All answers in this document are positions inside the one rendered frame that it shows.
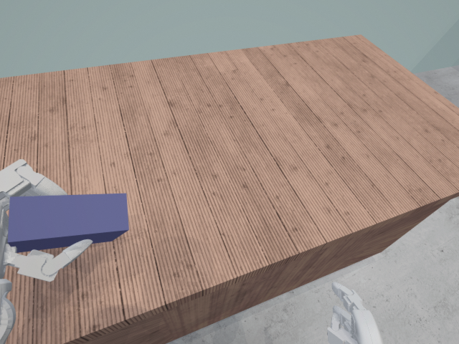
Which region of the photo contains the robot left forearm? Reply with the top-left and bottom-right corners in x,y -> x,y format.
0,279 -> 16,344

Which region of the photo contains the table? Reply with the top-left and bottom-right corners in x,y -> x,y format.
0,34 -> 459,344

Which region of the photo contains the robot right hand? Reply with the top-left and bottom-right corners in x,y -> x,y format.
328,282 -> 384,344

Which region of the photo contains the sponge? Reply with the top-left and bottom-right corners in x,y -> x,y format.
8,193 -> 129,253

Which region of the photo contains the robot left hand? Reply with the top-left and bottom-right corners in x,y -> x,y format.
0,159 -> 93,282

